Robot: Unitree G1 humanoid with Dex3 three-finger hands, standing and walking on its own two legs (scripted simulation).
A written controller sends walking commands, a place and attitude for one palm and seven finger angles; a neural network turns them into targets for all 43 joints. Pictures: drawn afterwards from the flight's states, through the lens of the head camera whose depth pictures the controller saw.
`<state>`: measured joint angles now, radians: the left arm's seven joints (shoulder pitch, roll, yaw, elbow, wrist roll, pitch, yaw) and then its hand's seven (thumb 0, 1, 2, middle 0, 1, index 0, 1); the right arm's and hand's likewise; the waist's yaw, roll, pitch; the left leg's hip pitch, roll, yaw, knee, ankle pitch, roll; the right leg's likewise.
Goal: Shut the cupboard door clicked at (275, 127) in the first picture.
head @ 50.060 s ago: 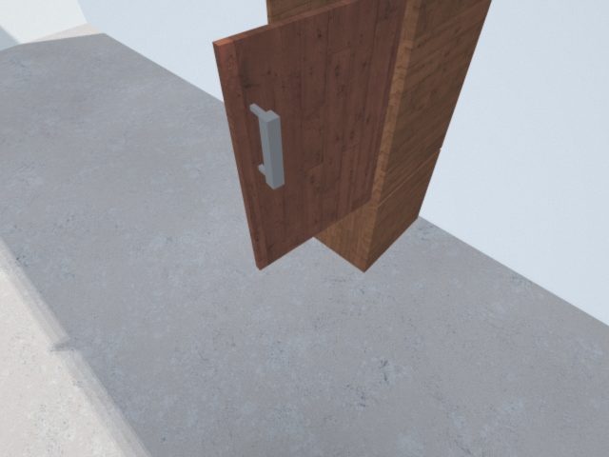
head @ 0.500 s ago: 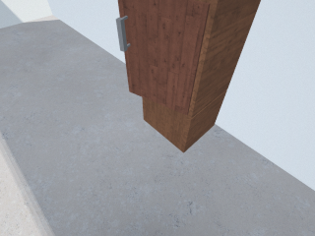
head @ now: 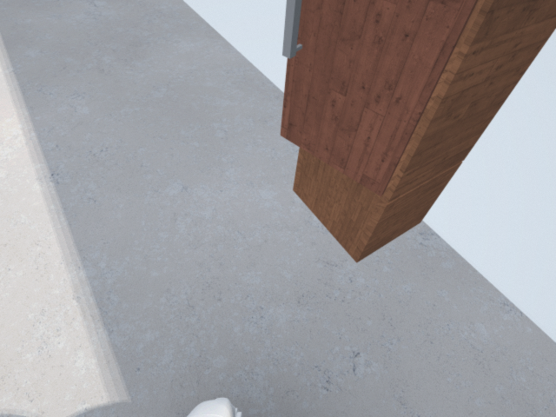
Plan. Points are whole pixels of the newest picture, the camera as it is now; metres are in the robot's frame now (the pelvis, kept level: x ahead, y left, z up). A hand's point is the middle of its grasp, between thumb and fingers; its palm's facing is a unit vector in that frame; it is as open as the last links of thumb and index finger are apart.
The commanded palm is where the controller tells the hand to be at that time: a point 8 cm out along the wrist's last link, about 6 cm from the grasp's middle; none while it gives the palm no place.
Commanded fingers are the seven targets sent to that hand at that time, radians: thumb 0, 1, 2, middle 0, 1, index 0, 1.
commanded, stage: walk to a spot facing it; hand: left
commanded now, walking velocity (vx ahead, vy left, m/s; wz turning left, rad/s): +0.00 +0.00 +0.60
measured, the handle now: (297, 23) +0.98 -0.02 +0.09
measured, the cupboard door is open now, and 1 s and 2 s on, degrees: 16 16 16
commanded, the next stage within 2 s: turn to face it in 1.88 s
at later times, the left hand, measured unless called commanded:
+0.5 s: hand out of the picture +0.01 +0.18 -0.13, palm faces +0.27 -0.91 -0.31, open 7.4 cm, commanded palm none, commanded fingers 0.00 0.90 0.90 -0.20 -0.30 -0.20 -0.30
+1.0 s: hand out of the picture -0.05 +0.21 -0.13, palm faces +0.58 -0.78 -0.25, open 7.4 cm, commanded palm none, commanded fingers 0.00 0.90 0.90 -0.20 -0.30 -0.20 -0.30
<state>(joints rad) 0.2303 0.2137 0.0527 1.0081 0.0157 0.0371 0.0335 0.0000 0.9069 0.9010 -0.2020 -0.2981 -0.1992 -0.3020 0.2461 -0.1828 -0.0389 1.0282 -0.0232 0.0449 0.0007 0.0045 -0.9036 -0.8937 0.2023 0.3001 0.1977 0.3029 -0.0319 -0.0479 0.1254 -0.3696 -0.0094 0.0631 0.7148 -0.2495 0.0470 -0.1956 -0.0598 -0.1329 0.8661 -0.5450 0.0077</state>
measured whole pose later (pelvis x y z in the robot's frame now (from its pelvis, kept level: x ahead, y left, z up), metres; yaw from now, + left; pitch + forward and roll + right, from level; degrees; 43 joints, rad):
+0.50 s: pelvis -0.01 -0.05 +0.02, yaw +17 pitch +1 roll +0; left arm 0.19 0.21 0.05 0.88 0.03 0.04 0.03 0.00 0.91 0.90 -0.20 -0.30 -0.20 -0.30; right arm 0.20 -0.27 -0.11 0.93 -0.03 0.08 0.02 0.00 -0.90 -0.89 0.20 0.30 0.20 0.30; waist -0.03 0.05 0.07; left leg -0.58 -0.09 -0.08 1.02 -0.40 -0.03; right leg -0.25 -0.04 -0.05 0.53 -0.30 0.00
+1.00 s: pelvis +0.02 -0.01 +0.03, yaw +36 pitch +0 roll +0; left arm 0.22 0.25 0.08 0.90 0.03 0.03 -0.03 0.01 0.91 0.90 -0.20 -0.30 -0.20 -0.30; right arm 0.26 -0.20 -0.03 0.93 -0.03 -0.01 0.01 0.00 -0.90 -0.89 0.20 0.30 0.20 0.30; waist -0.01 -0.01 0.06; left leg -0.21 -0.02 -0.02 0.47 -0.28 0.03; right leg -0.52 -0.10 -0.04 0.97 -0.34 0.05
